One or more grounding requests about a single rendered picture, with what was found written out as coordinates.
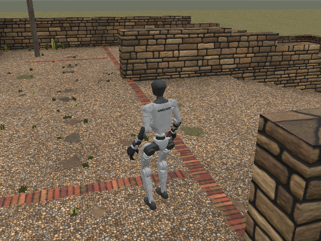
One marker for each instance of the right robot forearm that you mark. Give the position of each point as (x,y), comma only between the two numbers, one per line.
(175,127)

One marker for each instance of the robot left shin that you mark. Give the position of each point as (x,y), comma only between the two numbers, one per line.
(147,182)

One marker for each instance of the robot left upper arm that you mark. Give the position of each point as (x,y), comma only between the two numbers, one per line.
(146,110)

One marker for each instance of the robot right foot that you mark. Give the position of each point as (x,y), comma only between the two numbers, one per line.
(163,195)

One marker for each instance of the left robot hand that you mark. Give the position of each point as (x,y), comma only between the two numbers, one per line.
(131,151)

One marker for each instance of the robot right upper arm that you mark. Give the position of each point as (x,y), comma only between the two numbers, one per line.
(177,119)

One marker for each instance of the right robot hand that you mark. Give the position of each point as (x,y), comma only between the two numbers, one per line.
(171,134)

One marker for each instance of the left robot forearm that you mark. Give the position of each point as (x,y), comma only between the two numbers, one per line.
(139,138)

